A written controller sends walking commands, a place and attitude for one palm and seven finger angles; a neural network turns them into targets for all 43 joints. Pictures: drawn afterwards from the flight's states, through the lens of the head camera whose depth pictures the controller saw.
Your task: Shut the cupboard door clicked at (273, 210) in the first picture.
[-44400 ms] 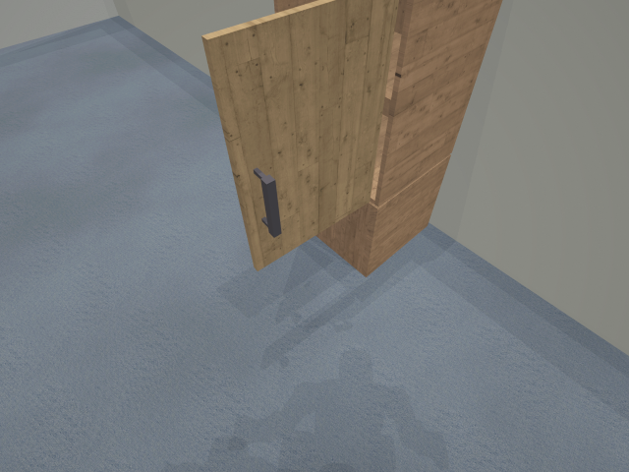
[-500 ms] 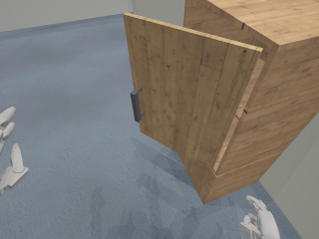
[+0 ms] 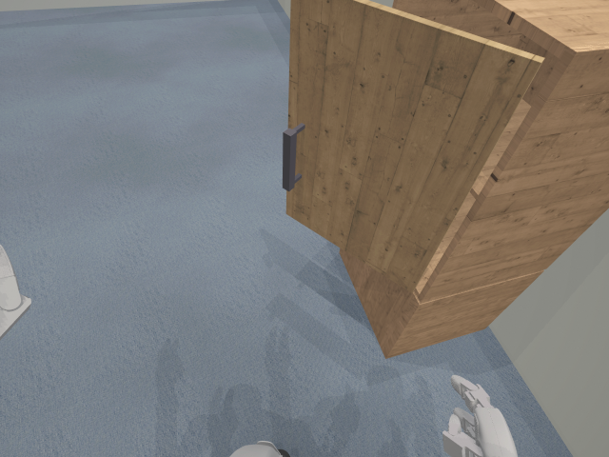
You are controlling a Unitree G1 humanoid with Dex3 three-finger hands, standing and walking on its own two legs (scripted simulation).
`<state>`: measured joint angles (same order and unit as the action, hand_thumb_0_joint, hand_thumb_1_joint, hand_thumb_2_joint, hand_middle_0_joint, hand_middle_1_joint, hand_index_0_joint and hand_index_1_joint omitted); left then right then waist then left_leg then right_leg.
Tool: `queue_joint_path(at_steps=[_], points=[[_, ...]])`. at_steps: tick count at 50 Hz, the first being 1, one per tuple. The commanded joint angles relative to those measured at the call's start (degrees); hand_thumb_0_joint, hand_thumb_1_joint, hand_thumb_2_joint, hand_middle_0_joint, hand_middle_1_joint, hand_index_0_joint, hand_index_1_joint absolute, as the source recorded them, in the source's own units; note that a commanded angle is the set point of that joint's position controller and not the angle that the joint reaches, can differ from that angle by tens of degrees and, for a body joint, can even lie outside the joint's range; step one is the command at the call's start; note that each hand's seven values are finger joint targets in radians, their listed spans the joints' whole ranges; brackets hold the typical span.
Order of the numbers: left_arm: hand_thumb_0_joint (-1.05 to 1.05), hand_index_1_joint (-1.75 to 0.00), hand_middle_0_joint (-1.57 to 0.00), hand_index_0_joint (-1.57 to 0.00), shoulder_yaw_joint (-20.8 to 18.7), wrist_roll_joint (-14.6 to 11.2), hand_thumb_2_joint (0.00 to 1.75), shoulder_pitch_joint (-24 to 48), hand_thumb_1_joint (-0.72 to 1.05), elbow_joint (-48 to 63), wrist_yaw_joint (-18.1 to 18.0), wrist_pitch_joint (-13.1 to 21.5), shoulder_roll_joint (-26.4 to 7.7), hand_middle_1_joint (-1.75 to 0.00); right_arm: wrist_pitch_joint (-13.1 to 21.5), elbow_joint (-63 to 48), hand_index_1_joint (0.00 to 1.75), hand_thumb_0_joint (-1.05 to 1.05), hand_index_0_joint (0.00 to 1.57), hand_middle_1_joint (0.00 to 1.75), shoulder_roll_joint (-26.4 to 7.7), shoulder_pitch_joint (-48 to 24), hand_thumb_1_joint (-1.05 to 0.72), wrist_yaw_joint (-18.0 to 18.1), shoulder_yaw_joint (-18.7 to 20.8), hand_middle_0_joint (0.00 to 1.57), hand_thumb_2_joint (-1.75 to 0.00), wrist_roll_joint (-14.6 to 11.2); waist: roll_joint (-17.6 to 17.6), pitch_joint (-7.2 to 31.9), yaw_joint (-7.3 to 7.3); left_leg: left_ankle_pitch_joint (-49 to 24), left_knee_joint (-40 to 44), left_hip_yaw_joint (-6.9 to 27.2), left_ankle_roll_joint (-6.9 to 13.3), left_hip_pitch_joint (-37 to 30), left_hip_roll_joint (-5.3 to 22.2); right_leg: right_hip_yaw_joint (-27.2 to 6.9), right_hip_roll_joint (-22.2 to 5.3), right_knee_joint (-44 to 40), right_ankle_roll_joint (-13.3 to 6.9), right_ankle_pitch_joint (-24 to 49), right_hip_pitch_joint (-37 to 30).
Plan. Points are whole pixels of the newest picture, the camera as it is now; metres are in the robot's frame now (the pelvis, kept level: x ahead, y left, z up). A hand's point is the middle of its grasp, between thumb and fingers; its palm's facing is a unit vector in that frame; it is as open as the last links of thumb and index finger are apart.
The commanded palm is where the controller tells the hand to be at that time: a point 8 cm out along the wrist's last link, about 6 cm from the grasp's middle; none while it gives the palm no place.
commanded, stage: step back with the hand held close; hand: left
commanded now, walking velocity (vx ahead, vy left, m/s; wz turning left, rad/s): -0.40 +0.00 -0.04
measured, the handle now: (294, 157) +0.74 +0.08 -0.08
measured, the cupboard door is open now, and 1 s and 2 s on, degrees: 35 35 35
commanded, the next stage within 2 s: stop stepping back and stand still in 0.38 s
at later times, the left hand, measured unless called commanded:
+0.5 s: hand out of the picture +0.11 +0.29 +0.18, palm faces +0.46 -0.77 -0.45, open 7.4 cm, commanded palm +0.04 +0.31 +0.19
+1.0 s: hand out of the picture +0.05 +0.26 +0.19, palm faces +0.50 -0.79 -0.36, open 7.4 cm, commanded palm +0.02 +0.28 +0.19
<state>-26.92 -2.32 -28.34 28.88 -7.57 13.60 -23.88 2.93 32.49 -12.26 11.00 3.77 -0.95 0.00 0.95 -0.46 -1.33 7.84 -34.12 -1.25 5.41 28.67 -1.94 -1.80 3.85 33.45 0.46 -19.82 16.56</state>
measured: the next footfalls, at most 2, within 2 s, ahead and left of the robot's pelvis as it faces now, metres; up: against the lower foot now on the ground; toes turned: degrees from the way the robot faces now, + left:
left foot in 0.38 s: +0.05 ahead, +0.09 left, +0.00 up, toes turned +3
right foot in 0.68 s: -0.27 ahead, -0.10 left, +0.00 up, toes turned -3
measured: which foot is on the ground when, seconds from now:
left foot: down 0.00-0.24, up 0.26-0.36, down 0.38-1.00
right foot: down 0.00-0.40, up 0.42-0.66, down 0.68-1.00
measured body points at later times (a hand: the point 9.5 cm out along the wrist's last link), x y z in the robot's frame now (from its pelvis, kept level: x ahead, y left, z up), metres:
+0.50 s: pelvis -0.09 +0.00 +0.00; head -0.08 +0.04 +0.45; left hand +0.08 +0.32 +0.20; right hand +0.07 -0.24 -0.07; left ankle +0.01 +0.08 -0.72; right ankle -0.10 -0.13 -0.69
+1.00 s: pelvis -0.13 -0.01 -0.01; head -0.21 +0.01 +0.43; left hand +0.02 +0.30 +0.21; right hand -0.03 -0.28 -0.10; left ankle -0.04 +0.09 -0.71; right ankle -0.31 -0.10 -0.72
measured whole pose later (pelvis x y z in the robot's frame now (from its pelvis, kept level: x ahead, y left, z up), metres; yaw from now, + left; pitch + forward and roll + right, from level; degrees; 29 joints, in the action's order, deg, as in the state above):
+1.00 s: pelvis -0.13 -0.01 -0.01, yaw -3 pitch -1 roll +0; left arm -24.5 -2.9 -29.2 24.3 -8.7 11.7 -25.0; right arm 1.9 41.0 -14.1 19.8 4.6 0.2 -0.8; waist -1.6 9.8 -1.4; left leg 12.8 -47.7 -4.1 0.1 29.5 1.9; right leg 0.9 2.3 26.1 -2.4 -30.6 -5.8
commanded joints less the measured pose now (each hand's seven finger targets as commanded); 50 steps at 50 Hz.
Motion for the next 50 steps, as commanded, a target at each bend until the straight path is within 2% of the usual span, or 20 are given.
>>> queue_joint_path(at_steps=[1, 5, 8, 11, 13, 15, 17, 19, 20, 23, 27, 31, 34, 35, 38, 39, 42, 45, 48, 50], points=[[0.0, -0.3, -0.2, -0.2, -4.64, -0.92, 0.9, 0.83, 0.9, 12.97, -1.01, 4.57, -9.48, -0.3, 4.23, -7.34, 0.3, 0.0, 0.2, 0.3, -9.09, -4.8, -0.9, 0.47, 4.05, 0.2, -0.9, -0.27, 5.69, 12.65, 1.37, 15.33, 16.38, 12.08, -1.39, -1.29, 11.02, -1.35, -1.32, 0.49, -0.97, 9.09, -10.6], [0.0, -0.3, -0.2, -0.2, -9.34, -0.85, 0.9, -3.01, 0.9, 11.87, -1.12, 4.23, -13.17, -0.3, 3.89, -7.61, 0.3, 0.0, 0.2, 0.3, -9.46, -5.6, -0.9, 0.48, 4.47, 0.2, -0.9, 0.02, 5.63, 11.82, 1.03, 28.25, 18.8, 12.7, -0.54, 7.18, 12.02, -2.02, -1.0, 1.53, -1.51, 2.36, -14.32], [0.0, -0.3, -0.2, -0.2, -8.12, -0.81, 0.9, -0.59, 0.9, 12.39, -1.13, 4.13, -12.34, -0.3, 3.27, -8.11, 0.3, 0.0, 0.2, 0.3, -8.7, -6.19, -0.9, 0.52, 4.19, 0.2, -0.9, 0.11, 3.7, 7.2, 1.57, 30.0, 13.63, 9.19, -2.1, 8.24, 9.2, -6.98, -4.05, -4.3, -3.55, -7.64, -6.73], [0.0, -0.3, -0.2, -0.2, -6.37, -0.83, 0.9, -0.39, 0.9, 11.56, -2.05, 3.76, -12.42, -0.3, 2.67, -6.34, 0.3, 0.0, 0.2, 0.3, -6.73, -4.4, -0.9, 0.13, 3.97, 0.2, -0.9, 0.49, -4.44, 6.03, 2.35, 19.03, -2.25, 4.03, -5.77, -5.64, 4.03, -16.78, -14.06, -16.51, -7.6, -13.63, 11.5], [0.0, -0.3, -0.2, -0.2, -4.48, -0.29, 0.9, 1.36, 0.9, 10.91, -3.07, 3.59, -12.32, -0.3, 1.9, -4.98, 0.3, 0.0, 0.2, 0.3, -6.28, -2.87, -0.9, -0.04, 4.06, 0.2, -0.9, 0.18, -9.41, 6.37, 3.17, 13.38, -13.27, 1.73, -6.65, -12.43, 2.07, -18.9, -20.34, -19.76, -9.12, -6.32, 17.41], [0.0, -0.3, -0.2, -0.2, -4.57, 0.01, 0.9, 1.82, 0.9, 10.33, -3.69, 3.01, -12.83, -0.3, 1.36, -4.5, 0.3, 0.0, 0.2, 0.3, -6.49, -2.84, -0.9, 0.29, 4.01, 0.2, -0.9, 0.2, -8.58, 5.74, 3.47, 12.62, -13.17, 1.94, -6.19, -11.32, 2.06, -15.64, -19.45, -17.78, -8.21, 1.23, 15.82], [0.0, -0.3, -0.2, -0.2, -3.5, 0.19, 0.9, 4.58, 0.9, 10.83, -3.59, 2.88, -12.76, -0.3, 1.46, -5.27, 0.3, 0.0, 0.2, 0.3, -6.54, -4.03, -0.9, 0.92, 3.1, 0.2, -0.9, -0.08, -3.15, 0.18, 3.36, 12.83, 1.8, 4.75, -4.82, -8.94, 4.31, -9.87, -13.26, -12.88, -4.4, 0.02, 16.05], [0.0, -0.3, -0.2, -0.2, -4.43, 0.54, 0.9, 5.8, 0.9, 12.02, -3.45, 3.89, -12.59, -0.3, 2.67, -5.92, 0.3, 0.0, 0.2, 0.3, -8.9, -5.35, -0.9, 2.07, 3.29, 0.2, -0.9, -0.27, 13.09, -0.92, 2.26, 12.66, 17.85, 14.33, -0.78, 4.68, 13.22, -1.35, -1.33, 2.86, 0.08, 2.91, 3.08], [0.0, -0.3, -0.2, -0.2, -5.64, 1.21, 0.9, 7.41, 0.9, 12.54, -3.25, 4.36, -13.4, -0.3, 3.42, -5.96, 0.3, 0.0, 0.2, 0.3, -8.38, -6.69, -0.9, 2.44, 3.78, 0.2, -0.9, 0.12, 15.32, 0.08, 0.94, 9.9, 20.15, 18.24, 0.82, 10.63, 17.03, 0.32, 0.7, 9.11, 0.52, 5.3, -4.63], [0.0, -0.3, -0.2, -0.2, -8.73, 1.2, 0.9, 1.6, 0.9, 10.67, -1.63, 4.88, -12.85, -0.3, 4.93, -6.14, 0.3, 0.0, 0.2, 0.3, -9.05, -4.76, -0.9, 1.24, 5.36, 0.2, -0.9, 0.72, 14.81, 8.3, 0.89, 34.6, 26.81, 20.3, 3.77, 18.31, 22.37, -0.42, 2.71, 24.27, 0.75, -1.87, -16.07], [0.0, -0.3, -0.2, -0.2, -5.85, -0.82, 0.9, -2.59, 0.9, 17.59, -0.99, 4.51, -9.94, -0.3, 6.84, -6.16, 0.3, 0.0, 0.2, 0.3, -7.35, -3.08, -0.9, -0.18, 4.75, 0.2, -0.9, 0.23, 11.76, 12.84, 0.76, 23.02, 21.76, 12.46, -0.57, -4.62, 15.98, 3.59, 2.0, 9.07, -0.2, -9.27, -5.46], [0.0, -0.3, -0.2, -0.2, -4.89, -1.71, 0.9, -3.52, 0.9, 18.43, -1.45, 2.1, -10.3, -0.3, 7.22, -4.8, 0.3, 0.0, 0.2, 0.3, -6.52, -0.93, -0.9, -0.16, 3.14, 0.2, -0.9, 0.47, 9.45, 11.65, 1.93, 17.89, 19.32, 7.92, -6.58, -13.75, 9.78, 5.06, 0.92, -14.35, -2.64, -5.26, -7.51], [0.0, -0.3, -0.2, -0.2, -8.97, -2.15, 0.9, -2.34, 0.9, 14.92, -2.35, 0.86, -14.46, -0.3, 6.04, -3.78, 0.3, 0.0, 0.2, 0.3, -6.02, -0.95, -0.9, 0.64, 2.83, 0.2, -0.9, 0.52, 1.6, 13.33, 2.17, 3.5, 7.01, 0.5, -6.02, -22.02, 6.24, 0.28, -6.75, -17.33, -4.13, 5.53, -1.39], [0.0, -0.3, -0.2, -0.2, -11.27, -2.3, 0.9, -1.99, 0.9, 14.17, -2.75, 0.84, -16.64, -0.3, 5.93, -3.19, 0.3, 0.0, 0.2, 0.3, -6.3, -1.04, -0.9, 0.91, 2.68, 0.2, -0.9, 1.08, 2.85, 15.72, 2.19, -1.23, 6.57, 0.01, -5.51, -23.72, 5.82, 1.06, -7.7, -15.77, -3.49, 10.8, -2.05], [0.0, -0.3, -0.2, -0.2, -8.45, -2.88, 0.9, -0.45, 0.9, 14.26, -2.56, -0.28, -13.94, -0.3, 4.64, -4.72, 0.3, 0.0, 0.2, 0.3, -6.01, -2.76, -0.9, 1.23, 3.13, 0.2, -0.9, -1.25, -4.46, 18.42, 2.34, -12.76, 2.34, -2.25, -2.39, -28.62, 4.92, 3.0, -6.78, -8.46, 2.84, 30.28, -3.0], [0.0, -0.3, -0.2, -0.2, -9.06, -2.91, 0.9, -2.8, 0.9, 13.31, -2.4, -0.65, -14.3, -0.3, 3.86, -5.06, 0.3, 0.0, 0.2, 0.3, -6.08, -3.15, -0.9, 1.32, 2.78, 0.2, -0.9, -1.37, -2.17, 18.34, 2.5, -11.35, 3.11, -1.79, -1.64, -28.87, 5.2, 3.53, -6.37, -6.55, 3.52, 27.64, -1.81], [0.0, -0.3, -0.2, -0.2, -7.9, -2.9, 0.9, -3.32, 0.9, 9.87, -1.88, -1.59, -13.53, -0.3, 1.9, -5.07, 0.3, 0.0, 0.2, 0.3, -5.42, -5.54, -0.9, 1.17, 1.69, 0.2, -0.9, -1.11, 1.4, 6.94, 2.35, 4.31, 5.22, -1.25, -2.67, -21.32, 5.51, 2.05, -7.76, -13.73, 1.06, 5.11, 4.53], [0.0, -0.3, -0.2, -0.2, -6.38, -1.63, 0.9, 5.18, 0.9, 7.1, -2.48, -0.95, -15.27, -0.3, 1.04, -2.91, 0.3, 0.0, 0.2, 0.3, -6.42, -6.96, -0.9, 1.16, 2.52, 0.2, -0.9, -0.5, -9.76, -8.24, 1.72, 6.93, -15.89, -2.23, -5.9, -6.87, 4.2, -13.77, -19.0, -28.34, -6.62, -14.69, 13.36], [0.0, -0.3, -0.2, -0.2, -1.56, 0.11, 0.9, 12.94, 0.9, 1.05, -1.94, 1.11, -12.27, -0.3, 2.78, -2.32, 0.3, 0.0, 0.2, 0.3, -6.56, -5.9, -0.9, 1.3, 2.18, 0.2, -0.9, -0.79, -8.61, -16.03, 2.17, 7.53, -17.32, -1.44, -5.53, 4.69, 6.19, -7.92, -18.71, -22.35, -7.83, 14.66, 3.88], [0.0, -0.3, -0.2, -0.2, 0.61, 0.69, 0.9, 19.69, 0.9, 1.27, -2.07, 1.89, -11.88, -0.3, 3.87, -2.04, 0.3, 0.0, 0.2, 0.3, -6.86, -5.31, -0.9, 1.68, 2.57, 0.2, -0.9, -1.23, -2.7, -13.11, 3.13, 5.11, -6.73, -4.01, -4.42, -4.85, 3.47, -0.7, -16.27, -10.3, -5.95, 32.76, 1.51]])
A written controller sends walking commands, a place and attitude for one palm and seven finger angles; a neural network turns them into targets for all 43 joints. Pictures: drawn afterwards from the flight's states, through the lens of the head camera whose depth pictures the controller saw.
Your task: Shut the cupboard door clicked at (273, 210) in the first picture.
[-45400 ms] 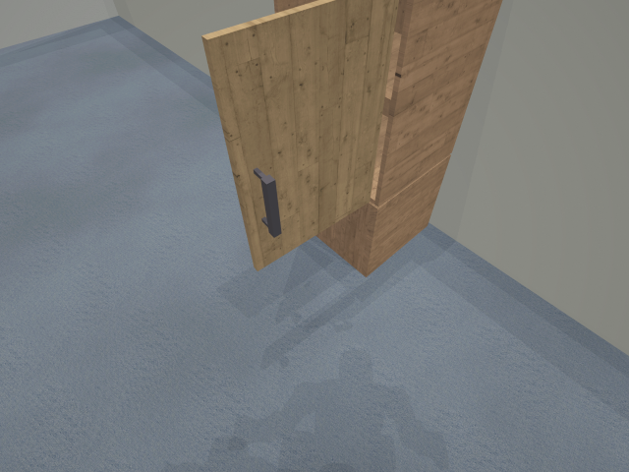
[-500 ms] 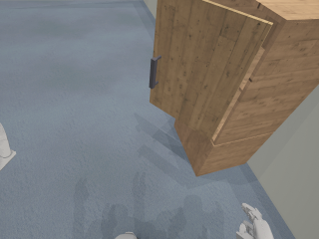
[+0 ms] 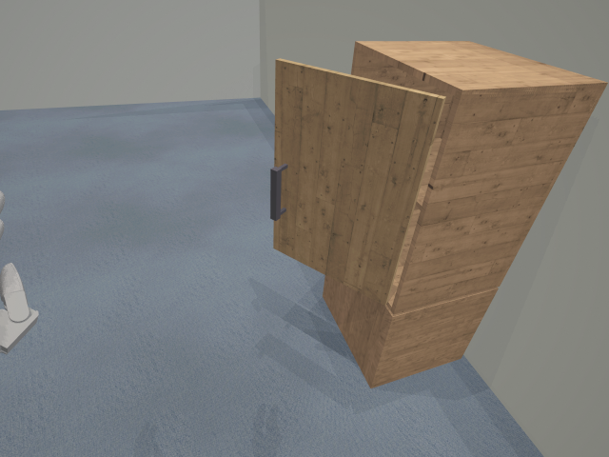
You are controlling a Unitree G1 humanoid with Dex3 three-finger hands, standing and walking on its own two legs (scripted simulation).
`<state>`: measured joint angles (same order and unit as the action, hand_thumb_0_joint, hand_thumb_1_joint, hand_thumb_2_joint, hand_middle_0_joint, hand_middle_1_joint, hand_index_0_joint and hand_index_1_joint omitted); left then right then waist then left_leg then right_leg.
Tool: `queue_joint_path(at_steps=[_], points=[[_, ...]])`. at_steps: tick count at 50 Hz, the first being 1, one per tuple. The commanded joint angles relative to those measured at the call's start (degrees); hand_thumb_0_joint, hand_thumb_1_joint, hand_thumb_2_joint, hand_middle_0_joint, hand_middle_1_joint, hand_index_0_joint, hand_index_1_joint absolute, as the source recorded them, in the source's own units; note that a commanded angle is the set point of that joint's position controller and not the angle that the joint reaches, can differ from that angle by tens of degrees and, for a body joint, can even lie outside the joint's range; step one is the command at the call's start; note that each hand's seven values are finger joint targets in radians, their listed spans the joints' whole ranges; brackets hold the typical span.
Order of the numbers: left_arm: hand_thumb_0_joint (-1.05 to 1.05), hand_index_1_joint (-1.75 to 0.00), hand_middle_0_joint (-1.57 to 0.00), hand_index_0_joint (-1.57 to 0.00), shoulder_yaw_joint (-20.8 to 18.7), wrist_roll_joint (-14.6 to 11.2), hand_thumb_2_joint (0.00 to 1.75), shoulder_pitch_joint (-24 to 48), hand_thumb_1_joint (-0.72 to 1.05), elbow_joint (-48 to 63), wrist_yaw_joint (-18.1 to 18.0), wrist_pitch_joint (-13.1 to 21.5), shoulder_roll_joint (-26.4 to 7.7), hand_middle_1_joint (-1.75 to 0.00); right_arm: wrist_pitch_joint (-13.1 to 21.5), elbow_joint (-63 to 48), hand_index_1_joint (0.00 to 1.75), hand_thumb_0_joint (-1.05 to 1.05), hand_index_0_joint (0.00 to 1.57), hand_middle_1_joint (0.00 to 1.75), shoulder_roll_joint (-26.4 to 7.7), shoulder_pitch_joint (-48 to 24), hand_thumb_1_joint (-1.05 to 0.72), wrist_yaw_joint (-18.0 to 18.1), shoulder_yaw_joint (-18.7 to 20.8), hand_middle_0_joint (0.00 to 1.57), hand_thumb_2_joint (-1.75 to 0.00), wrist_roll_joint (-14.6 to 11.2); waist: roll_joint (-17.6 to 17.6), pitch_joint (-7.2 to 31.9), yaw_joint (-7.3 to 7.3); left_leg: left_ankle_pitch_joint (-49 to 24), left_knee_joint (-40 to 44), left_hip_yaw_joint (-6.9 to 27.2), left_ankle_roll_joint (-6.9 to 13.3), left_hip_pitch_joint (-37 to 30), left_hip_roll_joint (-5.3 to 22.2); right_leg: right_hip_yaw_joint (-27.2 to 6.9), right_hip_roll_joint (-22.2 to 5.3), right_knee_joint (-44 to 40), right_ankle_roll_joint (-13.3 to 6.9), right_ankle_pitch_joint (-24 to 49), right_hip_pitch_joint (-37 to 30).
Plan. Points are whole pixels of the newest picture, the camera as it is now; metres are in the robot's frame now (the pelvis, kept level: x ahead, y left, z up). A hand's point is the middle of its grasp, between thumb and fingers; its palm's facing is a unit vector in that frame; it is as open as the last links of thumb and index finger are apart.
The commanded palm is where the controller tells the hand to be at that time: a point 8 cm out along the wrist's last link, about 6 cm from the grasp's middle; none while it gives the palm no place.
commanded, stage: stop stepping back and stand still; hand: left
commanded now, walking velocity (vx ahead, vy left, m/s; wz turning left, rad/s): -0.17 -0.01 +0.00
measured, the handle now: (279, 192) +0.87 +0.13 -0.07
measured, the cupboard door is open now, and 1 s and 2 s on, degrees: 35 35 35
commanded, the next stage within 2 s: let the arm hang, fingers relaxed in 1.20 s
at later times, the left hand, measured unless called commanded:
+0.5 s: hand (17, 319) +0.18 +0.31 +0.18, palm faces +0.55 -0.72 -0.42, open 7.4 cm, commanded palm +0.14 +0.32 +0.20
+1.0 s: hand (12, 338) +0.17 +0.31 +0.16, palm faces +0.46 -0.78 -0.42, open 7.4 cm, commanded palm +0.12 +0.33 +0.20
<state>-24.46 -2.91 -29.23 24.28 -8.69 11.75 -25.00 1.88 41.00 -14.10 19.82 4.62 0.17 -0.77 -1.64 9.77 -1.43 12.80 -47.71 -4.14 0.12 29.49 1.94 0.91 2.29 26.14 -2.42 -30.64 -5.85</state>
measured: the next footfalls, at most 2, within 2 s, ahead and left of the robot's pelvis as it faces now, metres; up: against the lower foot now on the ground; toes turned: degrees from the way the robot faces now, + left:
right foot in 0.28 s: -0.01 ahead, -0.09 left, +0.00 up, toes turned -3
left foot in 0.50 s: +0.07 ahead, +0.14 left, +0.00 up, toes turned +2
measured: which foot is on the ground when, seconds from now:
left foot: down 0.00-0.32, up 0.34-0.48, down 0.50-1.00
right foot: down 0.00-0.12, up 0.14-0.26, down 0.28-1.00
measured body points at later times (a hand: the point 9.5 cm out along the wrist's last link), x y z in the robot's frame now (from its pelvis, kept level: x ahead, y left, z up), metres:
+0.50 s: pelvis +0.00 +0.02 +0.02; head -0.03 +0.01 +0.47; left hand +0.14 +0.34 +0.20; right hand +0.14 -0.22 -0.09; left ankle +0.03 +0.14 -0.71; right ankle -0.05 -0.09 -0.71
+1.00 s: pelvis -0.02 +0.03 +0.03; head -0.03 +0.04 +0.48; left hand +0.14 +0.35 +0.19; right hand +0.13 -0.20 -0.06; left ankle +0.03 +0.14 -0.71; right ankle -0.05 -0.09 -0.71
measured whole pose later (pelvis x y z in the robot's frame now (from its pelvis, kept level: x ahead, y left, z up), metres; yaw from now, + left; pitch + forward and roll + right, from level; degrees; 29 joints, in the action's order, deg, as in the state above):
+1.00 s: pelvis -0.02 +0.03 +0.03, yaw -1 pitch +0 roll -2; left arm -22.5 -3.4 -32.4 23.0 -9.4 7.5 -21.2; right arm 3.7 36.1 -11.4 14.5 4.7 -1.5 -0.9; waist 1.1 1.9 -1.3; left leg 10.4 -28.7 -2.1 1.0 18.8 1.9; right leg 3.1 0.8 24.8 0.0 -15.6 9.6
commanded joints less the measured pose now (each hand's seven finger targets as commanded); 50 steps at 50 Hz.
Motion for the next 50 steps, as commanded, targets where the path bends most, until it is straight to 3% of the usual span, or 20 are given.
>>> queue_joint_path(at_steps=[1, 2, 3, 4, 5, 6, 8, 10, 12, 14, 16, 17, 21, 25, 28, 30, 34, 40, 47, 50], points=[[0.0, -0.3, -0.2, -0.2, -2.31, 1.14, 0.9, 18.58, 0.9, 3.86, -1.12, 3.33, -10.66, -0.3, 5.29, -9.9, 0.3, 0.0, 0.2, 0.3, -5.35, -12.25, -0.9, 1.19, 1.71, 0.2, -0.9, -0.32, 2.88, -19.18, 3.94, -6.16, 13.43, -2.2, 1.77, -13.1, -3.3, 0.04, -11.57, 4.9, -0.31, 51.1, 22.9], [0.0, -0.3, -0.2, -0.2, -1.94, 1.01, 0.9, 18.68, 0.9, 7.27, -1.07, 3.17, -10.05, -0.3, 5.72, -10.56, 0.3, 0.0, 0.2, 0.3, -6.57, -11.16, -0.9, 1.34, 2.27, 0.2, -0.9, -0.58, 9.08, -12.46, 4.2, -19.77, 17.94, 1.46, 3.72, -22.2, -1.46, 1.44, -8.34, 14.86, 3.87, 52.92, 22.85], [0.0, -0.3, -0.2, -0.2, -3.67, 1.04, 0.9, 18.65, 0.9, 10.82, -1.42, 3.3, -11.26, -0.3, 5.85, -11.77, 0.3, 0.0, 0.2, 0.3, -7.37, -10.56, -0.9, 0.98, 2.74, 0.2, -0.9, -0.58, 16.01, -6.02, 3.0, -35.53, 15.86, 10.34, 7.77, -31.35, 5.55, 1.3, -4.07, 24.99, 6.22, 44.35, 27.78], [0.0, -0.3, -0.2, -0.2, -4.67, 0.87, 0.9, 16.35, 0.9, 13.46, -1.54, 3.79, -11.39, -0.3, 6.38, -12.58, 0.3, 0.0, 0.2, 0.3, -6.18, -9.69, -0.9, -0.04, 2.47, 0.2, -0.9, -0.19, 19.16, -0.91, 2.28, -45.4, 18.12, 19.82, 12.64, -35.0, 12.0, -1.36, -0.65, 33.88, 5.73, 16.21, 31.68], [0.0, -0.3, -0.2, -0.2, -6.25, 0.35, 0.9, 11.62, 0.9, 15.14, -1.34, 4.47, -12.36, -0.3, 7.35, -12.94, 0.3, 0.0, 0.2, 0.3, -4.69, -10.23, -0.9, -0.82, 2.2, 0.2, -0.9, 0.47, 17.93, 0.22, 1.52, -40.65, 22.48, 26.4, 13.26, -32.18, 14.98, -4.76, 0.93, 37.98, 4.19, 0.66, 32.3], [0.0, -0.3, -0.2, -0.2, -5.75, 0.18, 0.9, 10.46, 0.9, 18.67, -0.53, 4.47, -12.2, -0.3, 7.38, -12.42, 0.3, 0.0, 0.2, 0.3, -4.52, -12.24, -0.9, -1.45, 2.24, 0.2, -0.9, 1.16, 8.31, 0.29, 1.47, -22.25, 27.33, 25.43, 10.57, -21.86, 15.53, -5.85, -0.8, 36.48, 3.03, -1.73, 25.5], [0.0, -0.3, -0.2, -0.2, -10.8, -0.88, 0.9, 3.3, 0.9, 22.41, -0.87, 4.69, -13.26, -0.3, 7.41, -13.43, 0.3, 0.0, 0.2, 0.3, -4.66, -12.15, -0.9, -1.75, 3.01, 0.2, -0.9, 0.73, 5.04, -0.08, 0.84, 4.29, 32.06, 18.95, 8.31, -13.5, 13.61, -2.54, -1.92, 25.27, 2.72, -0.77, 19.88], [0.0, -0.3, -0.2, -0.2, -14.71, -1.36, 0.9, -6.28, 0.9, 23.95, -1.25, 4.22, -14.93, -0.3, 6.95, -14.48, 0.3, 0.0, 0.2, 0.3, -4.2, -12.87, -0.9, -2.19, 2.38, 0.2, -0.9, 0.8, 12.47, 1.72, 0.01, 14.06, 35.05, 11.26, 4.32, -9.4, 9.78, 3.09, -0.46, 14.34, 1.89, 1.57, 13.31], [0.0, -0.3, -0.2, -0.2, -13.79, -1.47, 0.9, -9.6, 0.9, 23.33, -1.2, 4.02, -12.57, -0.3, 6.03, -15.7, 0.3, 0.0, 0.2, 0.3, -3.63, -12.96, -0.9, -2.03, 1.75, 0.2, -0.9, 0.78, 18.18, 0.06, 1.44, 19.23, 33.07, 6.19, 1.72, -1.61, 6.84, 5.54, -0.05, 6.36, 1.53, 7.05, 6.45], [0.0, -0.3, -0.2, -0.2, -13.25, -1.17, 0.9, -10.03, 0.9, 18.31, -1.47, 3.17, -11.43, -0.3, 4.6, -15.45, 0.3, 0.0, 0.2, 0.3, -3.39, -11.88, -0.9, -1.71, 1.81, 0.2, -0.9, 0.59, 11.7, -2.55, 2.48, 19.13, 23.6, 1.94, -0.01, 0.71, 2.93, -0.36, -4.19, -1.89, -0.37, 7.81, 8.19], [0.0, -0.3, -0.2, -0.2, -11.47, -1.4, 0.9, -7.72, 0.9, 13.43, -1.69, 1.55, -10.26, -0.3, 3.1, -14.11, 0.3, 0.0, 0.2, 0.3, -3.2, -11.25, -0.9, -1.34, 2.13, 0.2, -0.9, 0.72, -3.98, -6.94, 2.74, 11.87, 6.7, 2.76, -1.4, -3.11, 0.4, -21.14, -16.19, -14.68, -5.76, -6.49, 22.92], [0.0, -0.3, -0.2, -0.2, -10.06, -1.06, 0.9, -5.88, 0.9, 11.9, -2.09, 0.93, -9.18, -0.3, 2.69, -13.31, 0.3, 0.0, 0.2, 0.3, -3.61, -10.82, -0.9, -1.06, 2.29, 0.2, -0.9, 0.68, -7.54, -10.21, 2.62, 8.08, 1.8, 3.97, -1.3, -2.31, 0.5, -24.43, -18.99, -16.39, -7.17, -3.4, 25.31], [0.0, -0.3, -0.2, -0.2, -4.32, 0.44, 0.9, 4.35, 0.9, 4.64, -2.56, 0.62, -6.79, -0.3, 3.27, -11.08, 0.3, 0.0, 0.2, 0.3, -3.82, -10.22, -0.9, -0.07, 1.23, 0.2, -0.9, 0.5, -4.09, -9.33, 3.15, 2.96, 12.29, 3.36, -0.05, -6.0, 0.78, -11.28, -15.1, -4.93, -3.83, 28.9, 16.92], [0.0, -0.3, -0.2, -0.2, 0.86, 1.91, 0.9, 16.51, 0.9, 7.01, -2.3, 0.22, -6.64, -0.3, 5.08, -11.49, 0.3, 0.0, 0.2, 0.3, -5.05, -12.19, -0.9, 1.64, 1.86, 0.2, -0.9, -0.53, -0.76, -7.87, 1.93, -13.39, 18.42, 5.07, 2.3, -18.35, 3.71, -4.78, -8.84, -0.64, 3.31, 34.97, 20.73], [0.0, -0.3, -0.2, -0.2, -0.48, 2.03, 0.9, 14.21, 0.9, 14.72, -2.1, 0.6, -8.21, -0.3, 5.38, -13.09, 0.3, 0.0, 0.2, 0.3, -4.29, -12.14, -0.9, 1.56, 1.19, 0.2, -0.9, -0.36, 3.48, -4.68, 1.79, -24.68, 18.78, 5.71, 2.71, -19.2, 4.2, -1.16, -6.58, 2.53, 3.52, 39.97, 17.12], [0.0, -0.3, -0.2, -0.2, -5.21, 1.61, 0.9, 12.75, 0.9, 22.08, -2.23, 1.74, -12.42, -0.3, 5.58, -14.13, 0.3, 0.0, 0.2, 0.3, -4.61, -12.93, -0.9, 1.26, 1.35, 0.2, -0.9, -0.14, 9.5, -2.14, 1.14, -26.27, 20.98, 8.45, 2.38, -18.55, 5.25, -0.15, -4.7, 3.39, 3.19, 31.96, 15.23], [0.0, -0.3, -0.2, -0.2, -9.49, -0.11, 0.9, -1.97, 0.9, 22.54, -1.97, 2.78, -11.76, -0.3, 5.61, -15.76, 0.3, 0.0, 0.2, 0.3, -3.48, -12.6, -0.9, 0.37, 1.3, 0.2, -0.9, 0.16, 13.39, -0.82, 1.09, -16.22, 24.92, 9.22, 1.31, -15.31, 5.73, 0.67, -2.81, 0.19, 2.5, 22.55, 13.07], [0.0, -0.3, -0.2, -0.2, -10.85, -1.88, 0.9, -10.73, 0.9, 11.33, -1.26, 1.51, -9.05, -0.3, 3.93, -15.27, 0.3, 0.0, 0.2, 0.3, -3.69, -10.77, -0.9, 0.12, 1.54, 0.2, -0.9, -0.16, 7.78, -1.33, 2.06, -8.16, 25.12, 6.75, 0.24, -11.81, 5.41, -0.11, -3.54, -2.98, 2.38, 24.47, 11.79], [0.0, -0.3, -0.2, -0.2, -2.09, -0.15, 0.9, 2.5, 0.9, 12.0, -1.31, 0.19, -5.68, -0.3, 4.96, -14.36, 0.3, 0.0, 0.2, 0.3, -4.57, -11.86, -0.9, 0.98, 1.06, 0.2, -0.9, -0.29, 4.78, -5.27, 2.26, 3.51, 27.22, 6.73, 1.19, -13.15, 4.89, -1.76, -4.11, -5.54, 2.93, 17.69, 16.82], [0.0, -0.3, -0.2, -0.2, -2.45, 1.15, 0.9, 11.06, 0.9, 16.72, -1.92, 0.53, -8.61, -0.3, 5.7, -13.85, 0.3, 0.0, 0.2, 0.3, -4.85, -12.87, -0.9, 1.36, 1.03, 0.2, -0.9, 0.08, 5.14, -6.71, 2.21, 7.69, 26.41, 6.36, 1.16, -13.3, 3.44, -2.98, -5.0, -7.59, 2.41, 12.67, 18.89]])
